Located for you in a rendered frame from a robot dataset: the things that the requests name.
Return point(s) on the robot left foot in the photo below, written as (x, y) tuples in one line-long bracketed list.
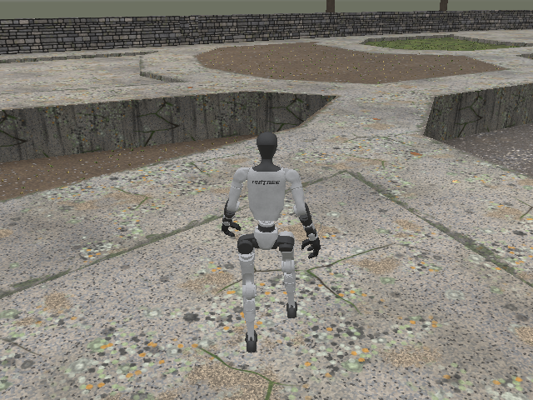
[(251, 345)]

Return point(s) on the robot left upper arm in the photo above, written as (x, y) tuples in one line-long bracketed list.
[(239, 177)]

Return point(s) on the left robot hand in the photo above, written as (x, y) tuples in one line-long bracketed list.
[(232, 225)]

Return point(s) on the robot right upper arm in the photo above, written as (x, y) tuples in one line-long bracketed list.
[(293, 177)]

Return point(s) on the right robot hand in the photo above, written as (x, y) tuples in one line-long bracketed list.
[(314, 245)]

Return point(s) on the robot head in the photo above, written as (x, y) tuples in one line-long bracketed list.
[(267, 144)]

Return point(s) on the right robot forearm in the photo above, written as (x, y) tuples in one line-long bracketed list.
[(308, 225)]

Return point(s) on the left robot forearm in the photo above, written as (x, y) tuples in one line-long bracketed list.
[(227, 216)]

